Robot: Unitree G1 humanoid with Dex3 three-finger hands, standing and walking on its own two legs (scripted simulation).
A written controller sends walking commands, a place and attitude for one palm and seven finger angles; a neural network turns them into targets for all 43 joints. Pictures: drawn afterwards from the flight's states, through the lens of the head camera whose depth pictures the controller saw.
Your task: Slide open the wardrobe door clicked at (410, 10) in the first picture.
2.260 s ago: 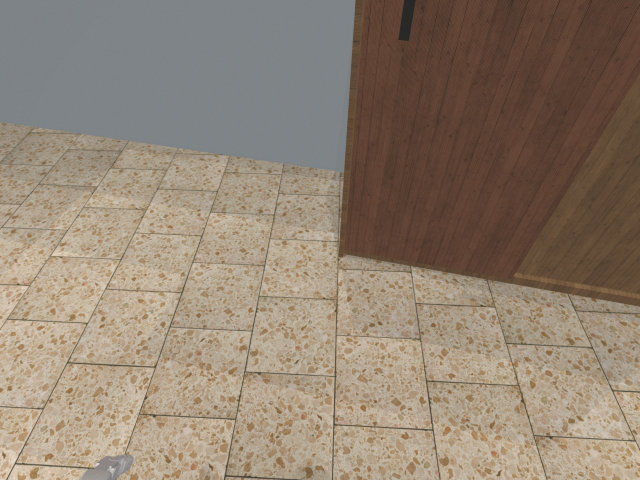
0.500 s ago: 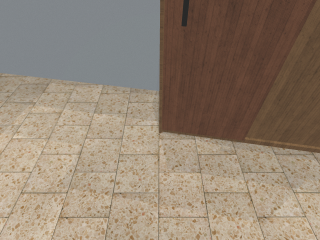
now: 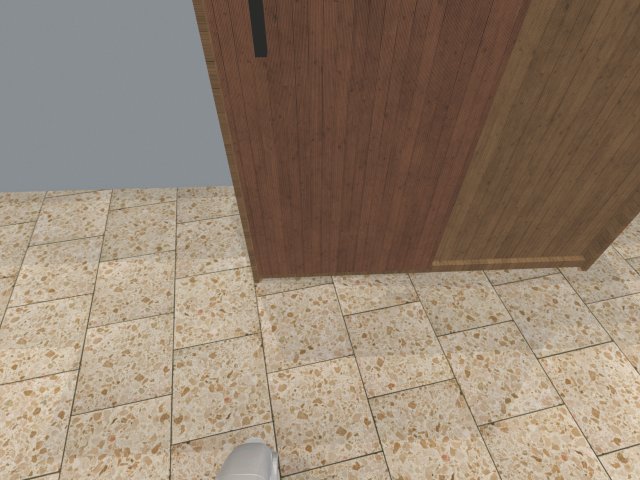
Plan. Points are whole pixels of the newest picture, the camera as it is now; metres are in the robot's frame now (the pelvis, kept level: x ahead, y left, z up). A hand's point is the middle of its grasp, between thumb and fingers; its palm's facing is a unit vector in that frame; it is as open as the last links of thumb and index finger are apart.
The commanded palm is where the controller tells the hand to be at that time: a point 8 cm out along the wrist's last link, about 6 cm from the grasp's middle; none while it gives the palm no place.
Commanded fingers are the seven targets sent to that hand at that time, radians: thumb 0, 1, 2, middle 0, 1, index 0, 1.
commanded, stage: turn to face it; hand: left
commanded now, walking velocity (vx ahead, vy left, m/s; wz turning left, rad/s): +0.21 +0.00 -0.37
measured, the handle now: (256, 0) +0.87 +0.19 +0.21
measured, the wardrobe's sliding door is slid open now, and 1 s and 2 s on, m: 0.00 0.00 0.00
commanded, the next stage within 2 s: take the last steps up to it in 0.44 s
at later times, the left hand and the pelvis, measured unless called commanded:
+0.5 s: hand (169, 437) +0.20 +0.25 -0.18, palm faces +0.04 -0.98 -0.17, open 7.3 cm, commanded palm none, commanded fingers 0.00 0.90 0.90 -0.20 -0.30 -0.20 -0.30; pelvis +0.14 +0.08 +0.00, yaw +1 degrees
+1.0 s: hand out of the picture +0.12 +0.23 -0.18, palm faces +0.21 -0.97 -0.12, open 7.3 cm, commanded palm none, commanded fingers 0.00 0.90 0.90 -0.20 -0.30 -0.20 -0.30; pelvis +0.24 +0.09 -0.01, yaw +6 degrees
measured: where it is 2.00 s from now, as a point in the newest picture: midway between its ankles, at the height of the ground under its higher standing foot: (297, 426)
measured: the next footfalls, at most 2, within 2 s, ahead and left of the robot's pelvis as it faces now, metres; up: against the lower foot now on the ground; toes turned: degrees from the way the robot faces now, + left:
left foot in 0.14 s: +0.21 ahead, +0.14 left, +0.00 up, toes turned +6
right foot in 0.66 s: +0.18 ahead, -0.05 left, +0.00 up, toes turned -1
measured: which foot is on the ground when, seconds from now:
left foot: up 0.00-0.12, down 0.14-0.68, up 0.70-1.00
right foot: down 0.00-0.14, up 0.16-0.64, down 0.66-1.00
